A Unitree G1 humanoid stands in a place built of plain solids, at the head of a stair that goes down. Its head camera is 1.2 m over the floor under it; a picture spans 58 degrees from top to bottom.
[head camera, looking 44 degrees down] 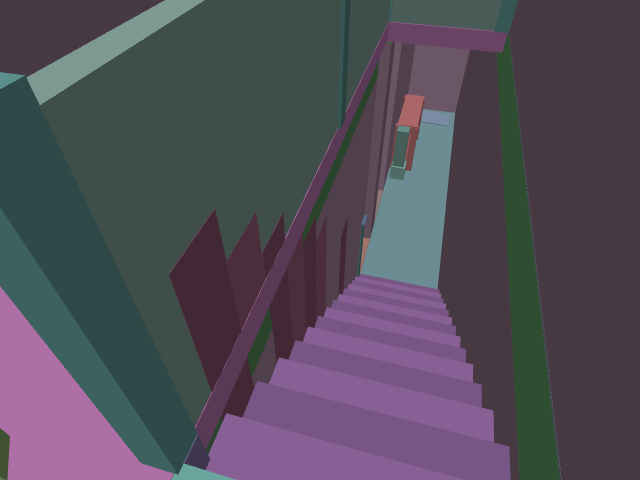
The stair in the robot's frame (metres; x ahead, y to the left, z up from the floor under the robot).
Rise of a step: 0.19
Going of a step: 0.22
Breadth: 0.95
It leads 15 degrees to the right of straight ahead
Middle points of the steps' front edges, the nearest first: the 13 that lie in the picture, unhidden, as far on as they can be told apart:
0.50 -0.15 -0.19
0.72 -0.21 -0.38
0.93 -0.27 -0.57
1.15 -0.33 -0.76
1.37 -0.39 -0.95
1.58 -0.45 -1.14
1.80 -0.51 -1.33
2.01 -0.56 -1.52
2.23 -0.62 -1.71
2.45 -0.68 -1.90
2.66 -0.74 -2.10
2.88 -0.80 -2.29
3.10 -0.86 -2.48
